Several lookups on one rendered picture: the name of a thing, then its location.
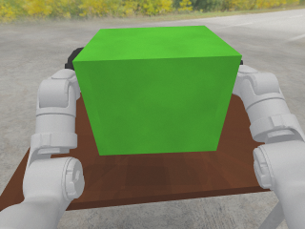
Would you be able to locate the left robot forearm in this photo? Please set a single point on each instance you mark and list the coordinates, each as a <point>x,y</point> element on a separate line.
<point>55,117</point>

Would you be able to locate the robot left upper arm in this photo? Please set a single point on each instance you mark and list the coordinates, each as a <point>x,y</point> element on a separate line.
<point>50,185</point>

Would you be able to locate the carton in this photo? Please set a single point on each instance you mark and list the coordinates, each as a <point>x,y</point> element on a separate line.
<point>156,90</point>

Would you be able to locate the left robot hand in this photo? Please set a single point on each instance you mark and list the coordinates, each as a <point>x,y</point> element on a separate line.
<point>69,64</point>

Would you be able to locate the right robot forearm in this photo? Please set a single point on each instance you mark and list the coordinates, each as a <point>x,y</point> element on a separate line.
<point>264,102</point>

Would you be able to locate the table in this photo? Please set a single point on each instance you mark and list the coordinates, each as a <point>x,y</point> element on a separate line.
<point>117,180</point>

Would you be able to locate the robot right upper arm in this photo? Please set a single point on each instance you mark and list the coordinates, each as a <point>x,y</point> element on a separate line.
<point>280,167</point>

